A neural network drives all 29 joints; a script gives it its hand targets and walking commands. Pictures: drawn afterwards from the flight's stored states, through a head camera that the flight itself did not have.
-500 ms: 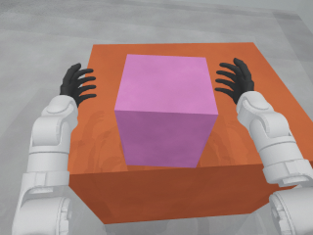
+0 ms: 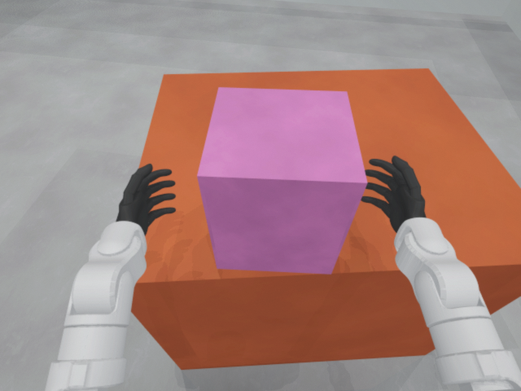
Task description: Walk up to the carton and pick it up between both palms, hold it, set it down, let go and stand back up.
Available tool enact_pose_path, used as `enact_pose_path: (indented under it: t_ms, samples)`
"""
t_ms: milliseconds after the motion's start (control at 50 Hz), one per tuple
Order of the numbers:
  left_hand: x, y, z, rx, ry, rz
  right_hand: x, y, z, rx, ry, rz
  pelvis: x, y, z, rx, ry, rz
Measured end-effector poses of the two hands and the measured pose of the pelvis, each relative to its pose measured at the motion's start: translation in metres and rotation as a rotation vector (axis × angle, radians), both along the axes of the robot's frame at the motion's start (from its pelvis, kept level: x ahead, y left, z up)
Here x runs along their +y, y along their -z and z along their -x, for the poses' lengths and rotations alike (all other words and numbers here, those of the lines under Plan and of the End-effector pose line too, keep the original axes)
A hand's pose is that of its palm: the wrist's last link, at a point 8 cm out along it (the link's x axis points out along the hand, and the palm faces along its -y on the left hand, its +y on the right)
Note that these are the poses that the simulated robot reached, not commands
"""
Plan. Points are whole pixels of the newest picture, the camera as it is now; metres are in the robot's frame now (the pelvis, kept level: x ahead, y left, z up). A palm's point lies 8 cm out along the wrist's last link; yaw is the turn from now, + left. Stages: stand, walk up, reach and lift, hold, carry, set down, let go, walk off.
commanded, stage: set down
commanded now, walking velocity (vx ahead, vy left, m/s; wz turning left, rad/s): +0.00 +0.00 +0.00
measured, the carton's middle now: (277, 185) +0.44 +0.03 +0.06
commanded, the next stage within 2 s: let go in 1.98 s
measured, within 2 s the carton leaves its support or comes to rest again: neither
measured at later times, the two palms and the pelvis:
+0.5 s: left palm (131, 274) +0.26 +0.23 +0.06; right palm (412, 273) +0.29 -0.16 +0.06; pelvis +0.03 -0.01 +0.00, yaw +0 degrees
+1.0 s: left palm (131, 319) +0.22 +0.23 +0.01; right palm (425, 315) +0.25 -0.19 +0.02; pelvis +0.04 -0.01 +0.00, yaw +0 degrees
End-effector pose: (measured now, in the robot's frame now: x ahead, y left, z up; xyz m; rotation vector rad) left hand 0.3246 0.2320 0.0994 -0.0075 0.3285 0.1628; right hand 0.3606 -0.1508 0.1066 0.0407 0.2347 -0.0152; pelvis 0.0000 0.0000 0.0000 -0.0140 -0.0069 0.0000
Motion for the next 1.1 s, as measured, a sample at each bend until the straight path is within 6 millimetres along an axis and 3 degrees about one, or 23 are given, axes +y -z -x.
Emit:
enact_pose_path:
  t_ms: [480,780,1100]
  samples:
    - [-0.002,0.043,0.060,0.013,-0.015,-0.012,-0.014,0.048,0.065,0.033,0.004,0.011,-0.006,-0.004,-0.024,-0.022,0.008,-0.016]
    - [-0.002,0.065,0.092,0.031,-0.019,-0.021,-0.021,0.066,0.096,0.064,0.020,0.017,-0.012,-0.004,-0.041,-0.041,-0.001,-0.021]
    - [-0.005,0.102,0.116,0.150,0.010,-0.041,-0.037,0.098,0.118,0.156,0.009,0.079,-0.013,-0.005,-0.040,-0.031,-0.004,-0.020]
